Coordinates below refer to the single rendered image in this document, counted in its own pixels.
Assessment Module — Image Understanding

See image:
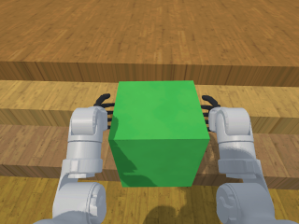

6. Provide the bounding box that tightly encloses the robot right upper arm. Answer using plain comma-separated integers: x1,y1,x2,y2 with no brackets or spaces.
216,183,299,224

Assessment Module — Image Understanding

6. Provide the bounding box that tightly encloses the robot right forearm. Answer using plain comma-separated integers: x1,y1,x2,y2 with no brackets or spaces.
208,106,275,215

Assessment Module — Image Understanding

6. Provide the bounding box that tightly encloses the robot left forearm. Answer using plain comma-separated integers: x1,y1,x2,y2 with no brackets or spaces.
52,105,108,216

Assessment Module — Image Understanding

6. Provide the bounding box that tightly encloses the carton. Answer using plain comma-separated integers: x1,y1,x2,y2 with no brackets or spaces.
107,80,210,188

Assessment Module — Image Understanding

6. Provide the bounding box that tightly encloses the robot right hand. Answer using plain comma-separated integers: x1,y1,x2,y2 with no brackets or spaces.
200,95,221,133

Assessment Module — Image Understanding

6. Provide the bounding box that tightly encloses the robot left upper arm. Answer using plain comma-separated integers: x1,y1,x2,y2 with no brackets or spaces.
33,182,107,224

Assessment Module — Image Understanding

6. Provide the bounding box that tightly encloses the robot left hand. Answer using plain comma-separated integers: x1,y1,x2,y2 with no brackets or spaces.
93,93,115,130

